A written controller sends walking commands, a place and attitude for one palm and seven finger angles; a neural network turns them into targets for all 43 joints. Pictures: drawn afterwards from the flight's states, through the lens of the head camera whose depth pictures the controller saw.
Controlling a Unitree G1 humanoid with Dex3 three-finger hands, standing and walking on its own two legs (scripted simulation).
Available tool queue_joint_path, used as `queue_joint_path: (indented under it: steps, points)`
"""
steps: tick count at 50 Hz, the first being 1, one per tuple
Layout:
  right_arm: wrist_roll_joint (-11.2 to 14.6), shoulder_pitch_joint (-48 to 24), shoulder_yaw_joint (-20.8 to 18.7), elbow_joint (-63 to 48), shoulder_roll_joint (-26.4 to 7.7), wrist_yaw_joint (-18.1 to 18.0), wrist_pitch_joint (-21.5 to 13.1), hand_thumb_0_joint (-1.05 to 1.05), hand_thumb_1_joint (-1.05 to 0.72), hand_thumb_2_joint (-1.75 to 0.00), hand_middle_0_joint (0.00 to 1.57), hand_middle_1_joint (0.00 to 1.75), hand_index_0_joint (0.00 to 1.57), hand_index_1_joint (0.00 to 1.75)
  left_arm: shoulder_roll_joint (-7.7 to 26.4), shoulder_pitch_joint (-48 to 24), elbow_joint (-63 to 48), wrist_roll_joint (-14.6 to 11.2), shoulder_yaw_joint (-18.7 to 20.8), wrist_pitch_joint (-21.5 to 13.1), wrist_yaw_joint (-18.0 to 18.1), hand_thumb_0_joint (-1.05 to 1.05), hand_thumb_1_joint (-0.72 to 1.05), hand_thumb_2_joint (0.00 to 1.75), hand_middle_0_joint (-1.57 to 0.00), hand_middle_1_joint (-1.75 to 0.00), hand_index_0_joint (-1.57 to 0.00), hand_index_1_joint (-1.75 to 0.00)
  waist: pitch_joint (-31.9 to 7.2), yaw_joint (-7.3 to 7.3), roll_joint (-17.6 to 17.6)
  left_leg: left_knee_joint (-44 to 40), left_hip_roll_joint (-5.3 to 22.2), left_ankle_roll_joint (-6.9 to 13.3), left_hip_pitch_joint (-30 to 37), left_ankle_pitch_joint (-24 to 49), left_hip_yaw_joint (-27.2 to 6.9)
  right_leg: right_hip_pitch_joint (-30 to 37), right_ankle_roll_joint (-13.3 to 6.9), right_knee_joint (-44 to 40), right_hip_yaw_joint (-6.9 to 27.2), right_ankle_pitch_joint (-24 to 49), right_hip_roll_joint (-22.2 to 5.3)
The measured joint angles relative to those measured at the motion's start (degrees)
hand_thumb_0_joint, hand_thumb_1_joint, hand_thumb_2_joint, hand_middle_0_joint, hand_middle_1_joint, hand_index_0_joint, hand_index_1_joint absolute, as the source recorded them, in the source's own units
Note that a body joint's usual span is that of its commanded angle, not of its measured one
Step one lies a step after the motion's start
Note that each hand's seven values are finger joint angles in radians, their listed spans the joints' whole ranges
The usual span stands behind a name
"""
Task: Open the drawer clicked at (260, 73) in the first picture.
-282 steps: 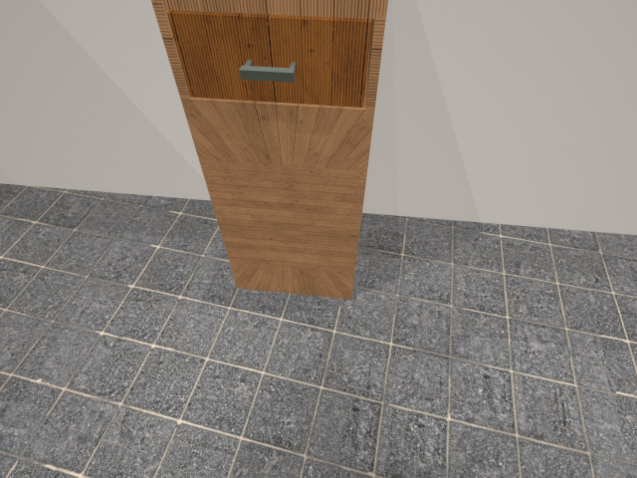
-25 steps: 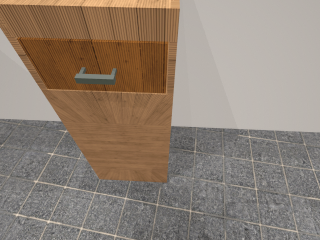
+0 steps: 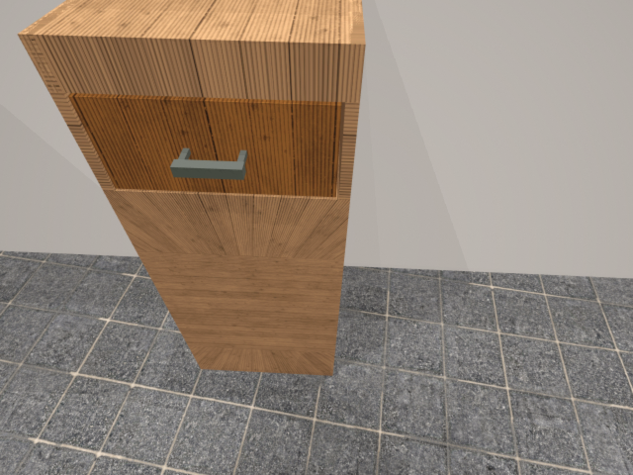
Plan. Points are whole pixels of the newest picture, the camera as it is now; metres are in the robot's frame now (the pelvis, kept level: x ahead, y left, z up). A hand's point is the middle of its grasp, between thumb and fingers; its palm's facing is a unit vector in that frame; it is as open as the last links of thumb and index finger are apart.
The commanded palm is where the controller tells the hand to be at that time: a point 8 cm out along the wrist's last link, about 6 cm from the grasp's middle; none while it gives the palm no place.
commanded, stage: look again from close up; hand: left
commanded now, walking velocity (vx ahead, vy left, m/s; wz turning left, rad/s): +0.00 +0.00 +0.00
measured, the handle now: (211, 162) +0.52 +0.20 +0.11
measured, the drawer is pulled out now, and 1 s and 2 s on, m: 0.00 0.00 0.00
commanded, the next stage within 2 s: raise the hand with hooked fingers in 0.40 s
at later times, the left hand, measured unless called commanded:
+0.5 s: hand out of the picture +0.03 +0.15 -0.17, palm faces +0.00 -0.97 -0.22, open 7.3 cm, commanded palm +0.12 +0.20 -0.07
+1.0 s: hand (173, 457) +0.15 +0.19 -0.04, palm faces -0.12 -0.14 -0.98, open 9.0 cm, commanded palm +0.18 +0.20 +0.05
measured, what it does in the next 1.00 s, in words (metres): shifts its weight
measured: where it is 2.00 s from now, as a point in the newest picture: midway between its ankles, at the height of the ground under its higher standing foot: outside the picture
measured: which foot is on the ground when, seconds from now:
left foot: down 0.00-1.00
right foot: down 0.00-1.00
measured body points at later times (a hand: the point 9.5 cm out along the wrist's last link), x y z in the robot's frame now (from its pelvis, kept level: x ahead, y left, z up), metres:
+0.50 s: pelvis +0.02 -0.03 +0.00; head +0.03 -0.05 +0.45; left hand +0.03 +0.20 -0.15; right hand +0.00 -0.23 -0.17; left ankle -0.01 +0.09 -0.74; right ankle +0.02 -0.14 -0.74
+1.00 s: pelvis +0.01 -0.05 -0.02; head +0.04 -0.07 +0.42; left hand +0.15 +0.19 +0.01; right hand +0.28 -0.28 -0.07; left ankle -0.01 +0.10 -0.74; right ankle +0.02 -0.14 -0.74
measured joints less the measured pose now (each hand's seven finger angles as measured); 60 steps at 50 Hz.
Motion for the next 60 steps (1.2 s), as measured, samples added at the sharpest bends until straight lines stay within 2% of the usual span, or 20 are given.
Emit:
queue_joint_path:
  steps: [8, 26, 27, 28, 30, 32, 34, 37, 40, 43, 46, 49, 51, 53, 56, 60]
  points:
    - [0.0, 2.6, 0.9, 0.0, 0.2, 0.0, -0.1, 0.01, -0.93, -0.9, 0.2, 0.29, 0.2, 0.3, 0.0, 0.4, 0.2, -0.3, -0.2, -0.1, -0.6, 0.0, 0.91, 0.89, -0.2, -0.3, -0.2, -0.3, -1.2, -0.22, 2.2, -0.2, -0.8, 0.2, 0.7, -0.5, 0.3, -0.6, 0.3, 2.4, 0.5, -1.8, -0.8]
    - [0.1, 2.0, 1.3, 3.5, 1.4, -0.3, -0.7, 0.0, -0.91, -0.9, 0.2, 0.29, 0.2, 0.3, -0.2, -3.9, 0.2, -0.5, 0.5, -1.0, 0.2, 0.01, 0.93, 0.89, -0.2, -0.3, -0.2, -0.3, 0.0, -0.66, 1.2, -2.1, 1.5, -2.3, 2.1, -0.2, -0.2, 0.5, -1.8, 1.2, -0.3, -2.5, 1.5]
    - [0.9, 2.6, 1.6, 1.3, 1.1, -0.7, -1.1, 0.0, -0.91, -0.9, 0.2, 0.29, 0.2, 0.3, 0.4, -1.6, -7.7, 2.0, -0.3, 2.1, 0.5, 0.01, 0.94, 0.89, -0.2, -0.3, -0.2, -0.3, 0.3, -0.05, 1.0, -1.3, 1.8, -2.4, 1.7, -0.8, 0.1, 0.0, -1.9, 1.7, 0.0, -2.6, 1.9]
    - [1.4, 3.5, 1.7, -1.1, 0.9, -1.7, -3.2, 0.0, -0.91, -0.9, 0.2, 0.29, 0.2, 0.3, 1.5, 1.2, -17.3, 4.6, -1.1, 2.8, 1.3, 0.02, 0.94, 0.89, -0.2, -0.3, -0.2, -0.3, 0.5, 0.82, 0.6, -1.2, 1.9, -2.4, 1.9, -1.0, 0.6, -0.5, -2.1, 2.6, 0.6, -2.9, 2.0]
    - [2.5, 4.6, 0.7, -4.1, -0.6, -3.7, -8.3, 0.01, -0.92, -0.89, 0.2, 0.29, 0.2, 0.3, 3.5, 4.4, -33.3, 7.0, -2.2, 2.5, 5.0, 0.03, 0.93, 0.89, -0.21, -0.31, -0.2, -0.31, -0.3, 1.76, 0.8, -0.6, 1.8, -2.6, 1.3, -1.3, 0.8, -1.4, -2.4, 3.9, 0.9, -3.6, 1.8]
    - [3.1, 3.7, -0.2, -7.5, -2.7, -4.5, -11.2, 0.02, -0.92, -0.89, 0.2, 0.29, 0.2, 0.3, 4.7, 4.7, -45.4, 10.8, -2.8, 3.5, 8.2, 0.03, 0.91, 0.88, -0.21, -0.32, -0.2, -0.32, -1.6, 1.39, 1.8, 0.5, 1.6, -2.5, 0.2, -1.6, 0.6, -2.5, -2.4, 5.1, 0.7, -4.2, 1.5]
    - [2.2, 1.0, -0.9, -11.2, -4.8, -4.4, -12.1, 0.02, -0.92, -0.9, 0.2, 0.29, 0.2, 0.3, 6.2, 3.2, -53.5, 17.7, -2.6, 2.8, 11.0, 0.02, 0.88, 0.87, -0.21, -0.34, -0.2, -0.34, -3.4, 0.41, 2.6, 2.1, 1.5, -2.4, -2.2, -2.0, 0.5, -4.9, -2.4, 6.9, 0.7, -4.7, 1.2]
    - [0.4, -4.1, -2.4, -17.8, -6.2, -2.9, -10.1, 0.02, -0.92, -0.9, 0.2, 0.29, 0.2, 0.3, 8.3, 0.8, -60.2, 30.3, -0.9, 1.2, 14.6, 0.01, 0.82, 0.85, -0.21, -0.37, -0.21, -0.37, -6.3, 0.07, 2.7, 4.4, 1.7, -2.6, -5.9, -2.7, 1.5, -9.4, -2.7, 9.9, 1.8, -5.5, 1.4]
    - [-0.5, -9.2, -3.4, -23.6, -6.4, 0.0, -5.3, 0.01, -0.92, -0.9, 0.2, 0.29, 0.2, 0.3, 9.1, 2.4, -63.8, 41.7, 0.0, -0.4, 16.5, 0.01, 0.76, 0.82, -0.21, -0.41, -0.2, -0.4, -7.6, 1.31, 1.5, 5.7, 2.1, -3.3, -8.2, -3.2, 2.4, -12.7, -3.1, 11.8, 3.4, -5.7, 2.1]
    - [-0.8, -12.9, -3.4, -28.0, -6.8, 2.4, -1.0, 0.01, -0.92, -0.9, 0.2, 0.29, 0.2, 0.3, 9.5, 7.0, -66.4, 49.8, -0.9, -1.8, 16.7, 0.0, 0.69, 0.8, -0.21, -0.45, -0.21, -0.44, -7.1, 3.94, -0.3, 6.8, 1.8, -3.6, -9.9, -3.7, 0.8, -15.0, -3.6, 13.3, 4.6, -5.8, 3.1]
    - [-1.7, -14.5, -3.6, -30.7, -7.0, 3.1, 1.3, 0.01, -0.92, -0.9, 0.2, 0.29, 0.2, 0.3, 10.7, 11.2, -67.2, 56.0, -1.9, -2.6, 17.5, 0.0, 0.62, 0.77, -0.22, -0.49, -0.22, -0.49, -6.1, 6.07, -1.8, 8.8, 2.1, -3.5, -12.0, -4.3, -0.2, -16.4, -4.0, 14.4, 3.8, -6.3, 3.3]
    - [-3.0, -15.0, -3.7, -31.5, -6.6, 2.5, 2.5, 0.01, -0.91, -0.9, 0.2, 0.29, 0.2, 0.3, 12.7, 12.1, -67.3, 59.2, -1.4, -3.5, 19.0, 0.0, 0.54, 0.74, -0.24, -0.54, -0.24, -0.53, -5.5, 8.05, -2.2, 11.2, 2.2, -3.4, -13.8, -5.2, -1.9, -17.1, -4.3, 15.7, 2.2, -7.1, 3.1]
    - [-3.6, -15.1, -3.5, -31.0, -5.9, 1.8, 2.7, 0.01, -0.91, -0.9, 0.2, 0.29, 0.2, 0.3, 14.1, 10.3, -67.9, 59.1, -0.4, -4.7, 20.3, 0.0, 0.48, 0.72, -0.25, -0.57, -0.25, -0.56, -5.1, 8.76, -1.6, 13.0, 2.1, -3.3, -14.5, -6.0, -3.1, -16.9, -4.3, 16.6, 1.1, -7.9, 3.0]
    - [-3.8, -15.1, -2.9, -30.2, -4.8, 1.4, 2.5, 0.01, -0.91, -0.9, 0.2, 0.29, 0.2, 0.3, 15.1, 7.2, -68.8, 58.4, 0.7, -6.0, 21.1, 0.0, 0.43, 0.7, -0.26, -0.6, -0.26, -0.6, -5.1, 8.85, -0.6, 14.5, 2.1, -3.4, -14.8, -6.8, -4.1, -16.5, -4.2, 17.3, 0.2, -8.5, 2.8]
    - [-3.8, -14.8, -1.4, -28.9, -2.7, 1.4, 2.7, 0.01, -0.91, -0.9, 0.2, 0.29, 0.2, 0.3, 15.7, 0.9, -69.7, 57.3, 1.4, -5.8, 21.2, 0.0, 0.36, 0.67, -0.26, -0.64, -0.26, -0.64, -5.4, 7.75, 1.1, 15.6, 1.9, -3.6, -14.3, -7.4, -4.7, -15.4, -3.9, 17.6, -0.4, -8.9, 2.5]
    - [-2.1, -13.0, 0.9, -27.3, -0.3, 1.3, 4.6, 0.01, -0.91, -0.9, 0.2, 0.29, 0.2, 0.3, 15.2, -5.7, -69.5, 55.4, 1.0, 0.0, 17.6, 0.0, 0.27, 0.63, -0.27, -0.7, -0.27, -0.7, -5.9, 5.43, 3.2, 12.7, 1.7, -3.5, -11.0, -6.7, -3.7, -12.5, -3.0, 14.8, 0.6, -7.8, 2.5]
